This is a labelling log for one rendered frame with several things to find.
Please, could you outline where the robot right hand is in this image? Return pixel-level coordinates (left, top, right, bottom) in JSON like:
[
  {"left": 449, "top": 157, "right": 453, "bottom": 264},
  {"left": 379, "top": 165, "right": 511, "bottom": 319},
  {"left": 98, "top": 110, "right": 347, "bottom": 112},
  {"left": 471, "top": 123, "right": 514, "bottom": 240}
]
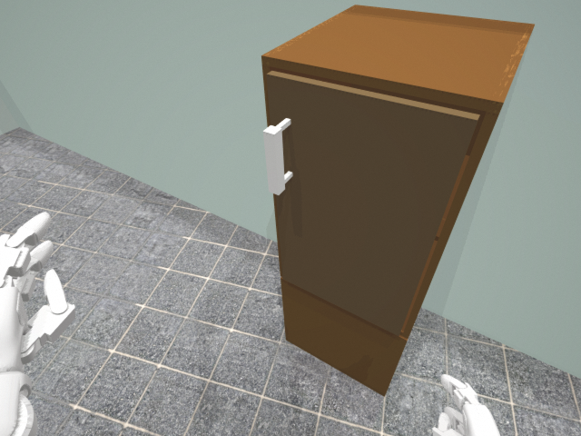
[{"left": 432, "top": 374, "right": 500, "bottom": 436}]

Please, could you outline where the handle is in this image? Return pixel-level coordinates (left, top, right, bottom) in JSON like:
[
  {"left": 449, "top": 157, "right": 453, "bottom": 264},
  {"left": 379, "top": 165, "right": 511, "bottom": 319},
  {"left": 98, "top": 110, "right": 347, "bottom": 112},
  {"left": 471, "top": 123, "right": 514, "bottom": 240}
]
[{"left": 263, "top": 118, "right": 293, "bottom": 195}]

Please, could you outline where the robot left forearm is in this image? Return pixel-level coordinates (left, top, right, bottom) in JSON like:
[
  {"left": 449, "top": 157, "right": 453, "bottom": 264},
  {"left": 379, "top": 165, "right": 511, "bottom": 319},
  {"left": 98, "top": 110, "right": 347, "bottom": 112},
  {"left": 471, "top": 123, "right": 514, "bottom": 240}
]
[{"left": 0, "top": 372, "right": 37, "bottom": 436}]

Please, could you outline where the cupboard door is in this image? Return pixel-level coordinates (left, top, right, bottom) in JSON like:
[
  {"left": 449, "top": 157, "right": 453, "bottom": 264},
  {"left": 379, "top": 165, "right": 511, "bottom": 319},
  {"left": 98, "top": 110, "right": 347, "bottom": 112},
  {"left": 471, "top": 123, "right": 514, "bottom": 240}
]
[{"left": 266, "top": 71, "right": 480, "bottom": 336}]

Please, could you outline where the robot left hand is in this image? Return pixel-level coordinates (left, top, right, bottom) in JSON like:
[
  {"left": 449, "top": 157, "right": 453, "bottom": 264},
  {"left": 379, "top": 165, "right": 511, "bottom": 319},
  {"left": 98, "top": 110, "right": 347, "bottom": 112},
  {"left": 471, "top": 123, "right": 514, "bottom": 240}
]
[{"left": 0, "top": 212, "right": 75, "bottom": 373}]

